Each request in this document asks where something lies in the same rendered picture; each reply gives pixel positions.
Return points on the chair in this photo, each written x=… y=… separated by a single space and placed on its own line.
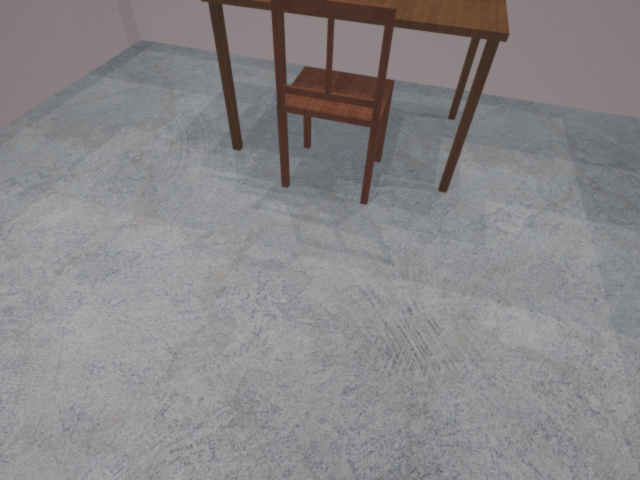
x=333 y=95

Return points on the table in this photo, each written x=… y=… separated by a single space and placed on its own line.
x=479 y=19

